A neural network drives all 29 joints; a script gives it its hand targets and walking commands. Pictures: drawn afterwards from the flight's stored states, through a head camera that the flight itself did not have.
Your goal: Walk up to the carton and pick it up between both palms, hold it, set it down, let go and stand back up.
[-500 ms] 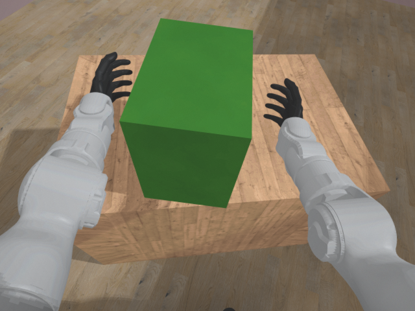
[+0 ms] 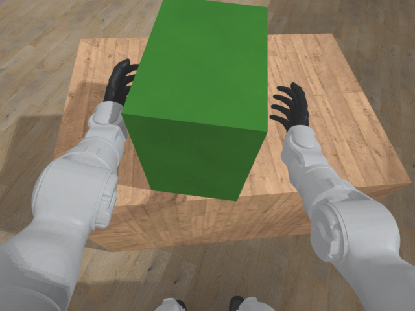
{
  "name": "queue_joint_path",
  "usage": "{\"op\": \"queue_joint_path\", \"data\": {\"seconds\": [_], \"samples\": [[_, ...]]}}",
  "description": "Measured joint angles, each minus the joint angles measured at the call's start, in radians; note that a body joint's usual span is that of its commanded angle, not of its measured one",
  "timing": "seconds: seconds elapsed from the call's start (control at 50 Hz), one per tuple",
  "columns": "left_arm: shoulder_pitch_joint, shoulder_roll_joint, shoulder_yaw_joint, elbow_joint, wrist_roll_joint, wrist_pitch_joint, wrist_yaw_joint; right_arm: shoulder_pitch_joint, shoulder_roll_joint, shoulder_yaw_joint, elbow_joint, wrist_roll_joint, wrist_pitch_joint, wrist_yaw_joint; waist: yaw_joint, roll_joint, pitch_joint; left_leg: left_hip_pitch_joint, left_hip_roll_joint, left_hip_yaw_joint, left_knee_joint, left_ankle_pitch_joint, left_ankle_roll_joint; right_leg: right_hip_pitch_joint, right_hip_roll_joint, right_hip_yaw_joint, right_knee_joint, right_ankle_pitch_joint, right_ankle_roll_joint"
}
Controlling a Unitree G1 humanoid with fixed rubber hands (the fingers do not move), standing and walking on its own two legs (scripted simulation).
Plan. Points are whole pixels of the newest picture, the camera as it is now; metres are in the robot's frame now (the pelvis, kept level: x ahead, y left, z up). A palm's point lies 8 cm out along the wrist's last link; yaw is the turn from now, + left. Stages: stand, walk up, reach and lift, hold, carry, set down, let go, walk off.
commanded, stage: reach and lift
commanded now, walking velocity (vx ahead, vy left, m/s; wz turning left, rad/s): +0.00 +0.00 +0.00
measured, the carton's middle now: (203, 107) +0.53 +0.00 +0.00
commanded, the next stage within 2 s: none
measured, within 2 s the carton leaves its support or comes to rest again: neither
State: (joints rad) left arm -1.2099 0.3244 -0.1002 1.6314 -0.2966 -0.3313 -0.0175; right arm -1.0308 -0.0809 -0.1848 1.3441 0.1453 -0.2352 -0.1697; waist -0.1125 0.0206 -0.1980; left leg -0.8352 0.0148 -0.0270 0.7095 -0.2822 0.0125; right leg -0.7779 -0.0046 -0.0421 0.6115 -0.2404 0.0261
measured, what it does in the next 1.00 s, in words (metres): stands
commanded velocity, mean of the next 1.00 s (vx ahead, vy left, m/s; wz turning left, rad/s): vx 0.00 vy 0.00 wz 0.00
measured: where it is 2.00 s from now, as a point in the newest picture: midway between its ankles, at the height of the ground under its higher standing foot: outside the picture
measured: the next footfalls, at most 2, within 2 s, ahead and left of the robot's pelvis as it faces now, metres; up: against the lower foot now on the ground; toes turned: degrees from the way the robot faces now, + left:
none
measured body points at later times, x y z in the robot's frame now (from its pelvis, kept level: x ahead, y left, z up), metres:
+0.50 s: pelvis -0.01 +0.00 +0.00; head +0.10 +0.05 +0.44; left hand +0.50 +0.15 +0.08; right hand +0.45 -0.15 +0.08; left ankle +0.01 +0.10 -0.71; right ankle +0.01 -0.14 -0.71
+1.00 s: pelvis +0.03 +0.00 +0.03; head +0.12 +0.00 +0.47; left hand +0.50 +0.15 +0.08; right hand +0.44 -0.16 +0.07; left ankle +0.01 +0.10 -0.71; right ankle +0.01 -0.14 -0.71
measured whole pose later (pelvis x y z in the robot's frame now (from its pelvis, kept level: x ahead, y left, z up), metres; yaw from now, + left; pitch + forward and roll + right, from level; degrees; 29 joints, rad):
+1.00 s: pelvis +0.03 +0.00 +0.03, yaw +0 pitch +14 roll -1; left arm -1.03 0.17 0.55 1.42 0.33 -0.33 -0.04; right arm -0.81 0.21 -0.81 0.93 -0.59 -0.31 -0.10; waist -0.06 0.02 -0.06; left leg -0.47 0.01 0.02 0.46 -0.23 0.02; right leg -0.43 -0.02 -0.04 0.36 -0.18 0.03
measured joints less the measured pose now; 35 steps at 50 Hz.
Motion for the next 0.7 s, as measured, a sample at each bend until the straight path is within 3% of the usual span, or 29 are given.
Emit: {"op": "queue_joint_path", "data": {"seconds": [0.28, 0.4, 0.56, 0.7], "samples": [[-0.061, -0.018, 0.064, 0.063, 0.078, -0.004, -0.003, -0.006, 0.050, -0.039, -0.036, -0.055, -0.005, -0.027, -0.021, -0.030, -0.043, -0.042, 0.005, 0.006, 0.032, -0.007, 0.000, -0.050, 0.003, 0.005, 0.041, -0.007, -0.003], [-0.047, -0.021, 0.109, 0.039, 0.147, 0.006, 0.009, -0.032, 0.083, -0.144, -0.026, -0.135, 0.000, -0.042, -0.026, -0.046, -0.013, -0.009, -0.006, 0.003, 0.007, 0.008, 0.004, -0.015, -0.007, -0.001, 0.019, 0.002, 0.001], [-0.009, -0.041, 0.257, -0.033, 0.309, 0.002, 0.020, 0.007, 0.123, -0.375, -0.079, -0.352, -0.028, -0.010, -0.022, -0.070, 0.039, 0.073, -0.009, 0.008, -0.068, 0.036, 0.007, 0.071, -0.013, -0.001, -0.064, 0.035, 0.005], [0.045, -0.085, 0.503, -0.085, 0.533, -0.011, 0.015, 0.112, 0.233, -0.621, -0.290, -0.632, -0.062, 0.054, 0.008, -0.056, 0.084, 0.175, -0.013, 0.019, -0.145, 0.052, 0.009, 0.173, -0.019, 0.001, -0.145, 0.055, 0.009]]}}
